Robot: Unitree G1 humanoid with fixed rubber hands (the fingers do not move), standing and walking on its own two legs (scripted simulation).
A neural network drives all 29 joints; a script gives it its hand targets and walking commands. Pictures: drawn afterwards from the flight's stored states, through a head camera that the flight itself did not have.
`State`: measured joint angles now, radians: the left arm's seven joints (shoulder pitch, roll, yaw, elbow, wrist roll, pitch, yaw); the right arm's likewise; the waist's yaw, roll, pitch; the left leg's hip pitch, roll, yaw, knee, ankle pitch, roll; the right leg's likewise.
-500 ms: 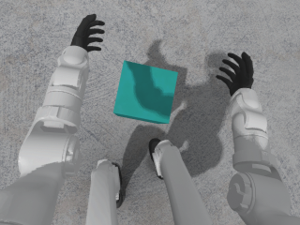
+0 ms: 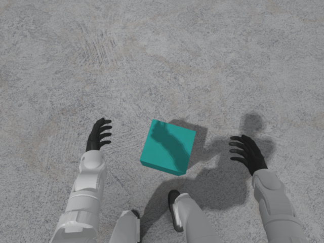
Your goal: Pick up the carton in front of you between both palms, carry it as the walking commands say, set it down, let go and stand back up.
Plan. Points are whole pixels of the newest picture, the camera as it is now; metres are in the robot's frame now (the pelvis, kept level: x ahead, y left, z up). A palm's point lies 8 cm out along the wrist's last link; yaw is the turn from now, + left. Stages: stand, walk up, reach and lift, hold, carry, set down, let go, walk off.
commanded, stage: let go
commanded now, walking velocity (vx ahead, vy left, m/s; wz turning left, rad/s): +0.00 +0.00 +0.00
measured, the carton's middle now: (166, 149) +0.41 -0.09 -0.59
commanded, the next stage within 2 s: stand in 0.98 s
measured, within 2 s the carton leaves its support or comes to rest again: neither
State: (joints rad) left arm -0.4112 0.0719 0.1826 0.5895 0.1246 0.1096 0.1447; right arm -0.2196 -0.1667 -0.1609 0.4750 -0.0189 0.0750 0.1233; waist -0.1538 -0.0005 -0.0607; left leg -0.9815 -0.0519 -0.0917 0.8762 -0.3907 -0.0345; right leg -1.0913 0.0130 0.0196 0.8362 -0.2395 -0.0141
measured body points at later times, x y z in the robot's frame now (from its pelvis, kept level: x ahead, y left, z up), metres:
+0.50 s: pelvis +0.06 +0.02 +0.06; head +0.12 +0.03 +0.50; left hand +0.28 +0.24 -0.03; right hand +0.22 -0.22 -0.02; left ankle +0.00 +0.14 -0.68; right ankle +0.07 -0.11 -0.68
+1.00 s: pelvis +0.05 +0.02 +0.06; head +0.05 +0.02 +0.51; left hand +0.23 +0.24 -0.02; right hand +0.20 -0.23 -0.02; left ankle +0.00 +0.14 -0.68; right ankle +0.07 -0.11 -0.68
